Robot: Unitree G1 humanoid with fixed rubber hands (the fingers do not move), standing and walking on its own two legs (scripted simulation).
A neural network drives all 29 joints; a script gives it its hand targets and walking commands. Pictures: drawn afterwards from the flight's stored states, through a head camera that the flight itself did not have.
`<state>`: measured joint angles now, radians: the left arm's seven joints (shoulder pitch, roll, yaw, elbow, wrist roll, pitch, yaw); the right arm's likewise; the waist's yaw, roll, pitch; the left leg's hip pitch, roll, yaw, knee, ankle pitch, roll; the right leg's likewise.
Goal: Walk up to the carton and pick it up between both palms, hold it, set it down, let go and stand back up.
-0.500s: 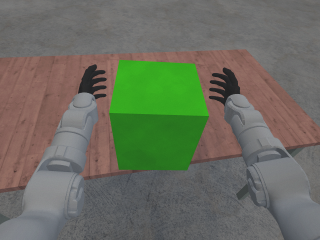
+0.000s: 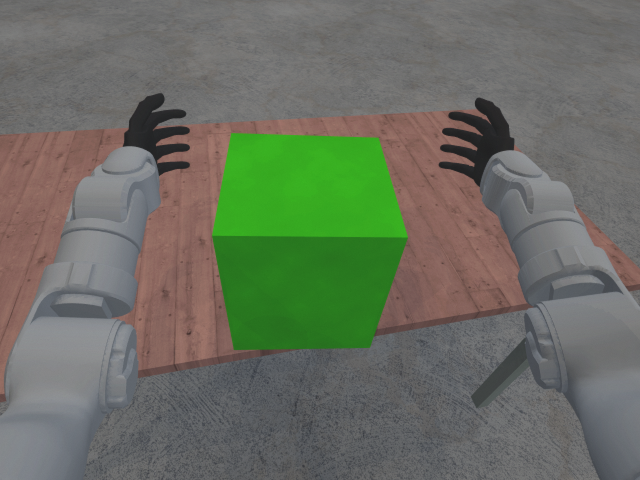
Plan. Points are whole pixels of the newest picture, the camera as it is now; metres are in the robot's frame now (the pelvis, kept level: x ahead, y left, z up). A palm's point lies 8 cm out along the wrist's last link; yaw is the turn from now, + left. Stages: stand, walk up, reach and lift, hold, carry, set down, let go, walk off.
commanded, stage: set down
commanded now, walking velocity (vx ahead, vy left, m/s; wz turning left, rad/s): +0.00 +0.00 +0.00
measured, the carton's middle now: (304, 246) +0.42 +0.00 +0.05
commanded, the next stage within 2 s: none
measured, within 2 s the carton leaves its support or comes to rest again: neither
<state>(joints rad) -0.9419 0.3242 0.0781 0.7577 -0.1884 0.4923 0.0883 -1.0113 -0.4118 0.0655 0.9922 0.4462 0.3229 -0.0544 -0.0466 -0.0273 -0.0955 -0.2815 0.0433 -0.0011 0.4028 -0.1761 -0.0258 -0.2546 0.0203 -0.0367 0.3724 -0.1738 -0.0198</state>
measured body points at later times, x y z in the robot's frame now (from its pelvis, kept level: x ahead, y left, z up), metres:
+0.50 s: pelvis +0.00 +0.01 +0.00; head -0.02 +0.02 +0.45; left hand +0.44 +0.21 +0.25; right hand +0.43 -0.24 +0.26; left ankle +0.02 +0.14 -0.74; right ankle +0.01 -0.11 -0.74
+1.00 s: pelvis +0.00 +0.01 +0.00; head -0.02 +0.01 +0.45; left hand +0.38 +0.19 +0.17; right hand +0.37 -0.24 +0.17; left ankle +0.02 +0.14 -0.74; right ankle +0.01 -0.11 -0.74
